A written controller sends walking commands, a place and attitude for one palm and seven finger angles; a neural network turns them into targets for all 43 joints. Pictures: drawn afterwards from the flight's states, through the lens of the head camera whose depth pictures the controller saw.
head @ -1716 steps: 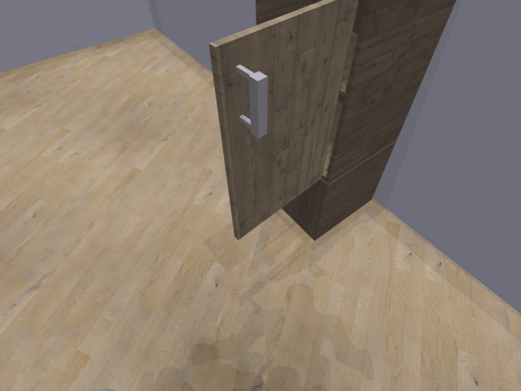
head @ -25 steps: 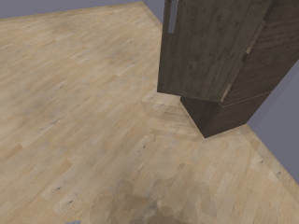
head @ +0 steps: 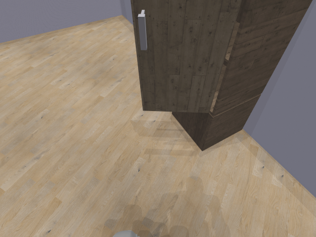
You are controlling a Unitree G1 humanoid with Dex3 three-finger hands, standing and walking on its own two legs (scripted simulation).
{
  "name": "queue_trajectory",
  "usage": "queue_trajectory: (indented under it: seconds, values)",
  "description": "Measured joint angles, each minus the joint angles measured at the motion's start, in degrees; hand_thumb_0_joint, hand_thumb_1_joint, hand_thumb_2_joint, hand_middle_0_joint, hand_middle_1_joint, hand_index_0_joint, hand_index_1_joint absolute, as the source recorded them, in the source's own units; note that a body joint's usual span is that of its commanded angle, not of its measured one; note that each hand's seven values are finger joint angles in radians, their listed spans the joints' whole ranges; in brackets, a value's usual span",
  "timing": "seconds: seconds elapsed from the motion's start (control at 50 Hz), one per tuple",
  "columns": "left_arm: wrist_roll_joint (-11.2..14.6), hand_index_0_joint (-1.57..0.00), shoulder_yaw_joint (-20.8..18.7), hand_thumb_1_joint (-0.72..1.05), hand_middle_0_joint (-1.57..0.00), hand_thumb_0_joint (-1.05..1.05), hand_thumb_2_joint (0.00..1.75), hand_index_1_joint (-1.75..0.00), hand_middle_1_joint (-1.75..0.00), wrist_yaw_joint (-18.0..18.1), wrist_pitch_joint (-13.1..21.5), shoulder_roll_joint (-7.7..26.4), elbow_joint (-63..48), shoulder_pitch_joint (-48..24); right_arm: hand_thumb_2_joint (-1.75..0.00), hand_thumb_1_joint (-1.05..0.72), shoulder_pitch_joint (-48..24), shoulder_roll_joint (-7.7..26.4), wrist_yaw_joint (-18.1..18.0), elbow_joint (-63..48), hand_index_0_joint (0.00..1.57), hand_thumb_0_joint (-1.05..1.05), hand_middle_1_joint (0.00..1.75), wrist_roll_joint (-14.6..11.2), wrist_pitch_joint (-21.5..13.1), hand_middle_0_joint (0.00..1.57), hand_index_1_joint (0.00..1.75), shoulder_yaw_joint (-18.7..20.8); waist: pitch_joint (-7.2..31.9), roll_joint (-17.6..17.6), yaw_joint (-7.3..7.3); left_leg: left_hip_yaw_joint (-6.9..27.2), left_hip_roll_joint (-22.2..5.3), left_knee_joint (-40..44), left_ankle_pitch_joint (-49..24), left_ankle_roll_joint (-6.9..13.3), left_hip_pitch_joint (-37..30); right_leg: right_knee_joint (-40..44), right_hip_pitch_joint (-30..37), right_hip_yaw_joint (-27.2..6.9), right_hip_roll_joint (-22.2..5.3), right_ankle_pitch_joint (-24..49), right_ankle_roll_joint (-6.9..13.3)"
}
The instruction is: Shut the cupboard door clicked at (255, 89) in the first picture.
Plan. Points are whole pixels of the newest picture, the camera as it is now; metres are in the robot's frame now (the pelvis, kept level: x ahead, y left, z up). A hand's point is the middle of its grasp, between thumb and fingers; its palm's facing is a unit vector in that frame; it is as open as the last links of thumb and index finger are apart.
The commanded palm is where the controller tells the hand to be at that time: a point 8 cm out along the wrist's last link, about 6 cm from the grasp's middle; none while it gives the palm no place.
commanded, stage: take the last steps up to it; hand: left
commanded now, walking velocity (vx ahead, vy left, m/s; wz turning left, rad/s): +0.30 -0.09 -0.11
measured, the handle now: (143, 30) +0.78 +0.09 +0.14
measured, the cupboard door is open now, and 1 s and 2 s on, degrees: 58 58 58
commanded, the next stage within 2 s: come to a stop and stand still in 0.60 s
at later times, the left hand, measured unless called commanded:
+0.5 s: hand (113, 195) +0.27 +0.16 -0.16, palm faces -0.09 -0.98 -0.20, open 7.3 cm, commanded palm none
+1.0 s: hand (135, 179) +0.33 +0.10 -0.19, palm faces +0.00 -0.98 -0.18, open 7.3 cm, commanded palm none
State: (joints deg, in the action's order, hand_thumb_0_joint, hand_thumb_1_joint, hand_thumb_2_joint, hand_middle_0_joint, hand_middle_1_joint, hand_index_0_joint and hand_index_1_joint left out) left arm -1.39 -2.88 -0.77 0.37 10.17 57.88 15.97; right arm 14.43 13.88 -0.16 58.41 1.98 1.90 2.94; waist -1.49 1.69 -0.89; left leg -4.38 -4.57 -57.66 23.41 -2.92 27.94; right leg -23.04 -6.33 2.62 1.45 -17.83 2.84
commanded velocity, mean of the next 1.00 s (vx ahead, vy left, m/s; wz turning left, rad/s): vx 0.07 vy -0.03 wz -0.02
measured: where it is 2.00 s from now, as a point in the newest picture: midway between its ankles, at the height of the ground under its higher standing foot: (179, 231)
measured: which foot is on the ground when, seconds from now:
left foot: up 0.00-0.18, down 0.20-0.56, up 0.58-0.84, down 0.86-1.00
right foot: down 0.00-0.20, up 0.22-0.54, down 0.56-1.00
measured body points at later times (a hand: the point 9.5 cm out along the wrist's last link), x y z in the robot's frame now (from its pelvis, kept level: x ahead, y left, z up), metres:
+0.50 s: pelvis +0.17 -0.02 +0.00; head +0.19 -0.03 +0.45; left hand +0.27 +0.21 -0.14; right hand +0.12 -0.25 -0.16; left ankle +0.14 +0.12 -0.74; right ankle +0.22 -0.17 -0.71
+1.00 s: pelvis +0.31 -0.07 -0.01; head +0.35 -0.06 +0.44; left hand +0.34 +0.15 -0.17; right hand +0.40 -0.30 -0.15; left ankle +0.36 +0.03 -0.74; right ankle +0.25 -0.17 -0.72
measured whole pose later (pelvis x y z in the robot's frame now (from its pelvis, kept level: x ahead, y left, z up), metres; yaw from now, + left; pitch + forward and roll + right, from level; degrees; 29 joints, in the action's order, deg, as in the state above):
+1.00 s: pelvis +0.31 -0.07 -0.01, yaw -4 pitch +0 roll +0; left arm -0.3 -1.4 2.2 -2.2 9.1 61.0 13.4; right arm 5.8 9.1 -2.1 57.0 1.1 0.6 1.0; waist -4.6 -1.5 1.6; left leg -6.0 -1.3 -30.4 12.4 2.1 18.1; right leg -40.5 -13.9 3.5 -1.0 -28.5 -0.6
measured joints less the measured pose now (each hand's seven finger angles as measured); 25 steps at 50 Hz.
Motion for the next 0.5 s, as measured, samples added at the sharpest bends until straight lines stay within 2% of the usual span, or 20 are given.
queue_trajectory:
  seconds: [0.1,0.18,0.2,0.24,0.28,0.32,0.36,0.4,0.5]
  values:
    - [-0.1,-0.2,0.5,0.91,-0.2,0.0,0.9,-0.3,-0.29,0.0,0.6,-0.2,3.0,2.2,-0.9,-0.91,-2.4,-0.7,0.5,-1.6,0.2,0.01,0.3,-0.1,-1.2,0.2,0.3,-0.1,-0.9,-1.7,0.25,-1.1,-0.4,10.2,-4.1,0.0,1.0,2.9,3.7,-0.4,0.5,-0.9,-0.2]
    - [0.3,-0.2,0.3,0.91,-0.21,0.01,0.9,-0.3,-0.3,-0.2,0.4,0.0,4.9,3.6,-0.9,-0.91,-3.7,-1.6,0.3,-2.4,0.2,0.01,0.3,0.0,-3.0,0.2,0.3,-0.7,-1.6,-3.1,0.64,-2.6,0.5,22.5,-8.6,1.1,-4.1,-1.5,5.1,-0.8,0.5,-5.9,-1.0]
    - [0.5,-0.2,0.2,0.91,-0.21,0.01,0.9,-0.3,-0.3,-0.2,0.3,-0.1,5.2,4.0,-0.9,-0.91,-3.9,-1.6,0.2,-2.6,0.2,0.01,0.3,0.3,-3.9,0.2,0.3,-0.8,-1.6,-3.0,0.64,-2.5,0.4,24.0,-11.4,2.5,-5.0,-6.6,3.3,-1.0,0.7,-8.2,-0.9]
    - [0.5,-0.2,0.2,0.91,-0.21,0.01,0.9,-0.3,-0.3,-0.4,-0.7,0.4,5.7,3.3,-0.9,-0.91,-4.3,-2.5,-0.4,-2.8,0.2,0.0,0.3,0.7,-4.8,0.2,0.3,-1.2,-2.2,-4.3,0.63,-3.9,0.4,20.6,-10.0,4.4,-5.2,-23.7,-3.3,-2.2,0.2,-11.2,-0.5]
    - [0.1,-0.2,-0.1,0.91,-0.2,0.01,0.9,-0.3,-0.29,-0.6,-1.4,0.9,5.7,1.9,-0.9,-0.91,-3.3,-3.2,-0.8,-2.8,0.2,0.0,0.3,0.7,-4.9,0.2,0.3,-1.4,-2.0,-4.7,0.46,-4.9,0.5,21.4,-8.1,4.6,-7.2,-37.3,-10.3,-2.0,-0.6,-9.0,-0.4]
    - [-0.2,-0.2,-0.4,0.91,-0.2,0.01,0.9,-0.3,-0.29,-1.0,-1.6,1.2,4.8,-0.1,-0.9,-0.91,-1.5,-3.8,-1.1,-2.2,0.2,0.0,0.3,0.7,-5.0,0.2,0.3,-1.5,-1.9,-4.4,0.29,-5.0,0.5,24.9,-8.6,4.0,-10.0,-42.0,-15.6,-1.1,-2.1,-5.3,-1.0]
    - [-0.3,-0.2,-0.7,0.91,-0.2,0.01,0.9,-0.3,-0.29,-1.3,-1.5,1.3,3.3,-2.1,-0.89,-0.91,0.3,-4.2,-1.1,-0.9,0.2,0.0,0.3,0.7,-4.9,0.2,0.3,-1.6,-1.7,-3.6,0.34,-5.0,0.3,28.9,-9.6,3.6,-12.9,-39.2,-18.9,-0.4,-3.8,-2.9,-1.6]
    - [-0.2,-0.2,-0.7,0.91,-0.2,0.01,0.9,-0.3,-0.29,-1.4,-1.1,1.3,1.9,-3.9,-0.89,-0.9,2.1,-4.4,-0.8,0.3,0.2,0.0,0.3,0.7,-4.5,0.2,0.3,-1.5,-1.5,-2.5,0.07,-4.9,-0.1,32.1,-10.2,3.2,-15.5,-31.8,-20.2,0.2,-5.2,-1.1,-2.1]
    - [-0.1,-0.2,-0.7,0.92,-0.2,0.01,0.9,-0.3,-0.29,-1.4,-0.3,1.4,0.1,-7.2,-0.89,-0.9,5.7,-4.6,0.0,2.9,0.2,0.0,0.3,0.5,-3.1,0.2,0.3,-0.8,-1.3,-1.0,-1.56,-4.9,-1.3,33.7,-7.8,1.1,-19.9,-16.1,-18.7,1.4,-6.1,4.0,-2.9]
